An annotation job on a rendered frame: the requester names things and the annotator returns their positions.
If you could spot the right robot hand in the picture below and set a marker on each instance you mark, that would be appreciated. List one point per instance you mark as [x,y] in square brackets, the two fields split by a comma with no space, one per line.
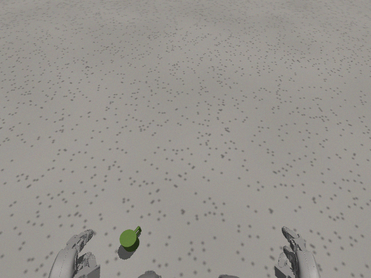
[303,262]

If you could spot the mug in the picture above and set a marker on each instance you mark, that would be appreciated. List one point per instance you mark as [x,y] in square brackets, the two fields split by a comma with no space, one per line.
[129,239]

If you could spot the left robot hand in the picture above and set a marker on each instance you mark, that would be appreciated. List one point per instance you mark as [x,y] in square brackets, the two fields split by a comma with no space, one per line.
[68,265]

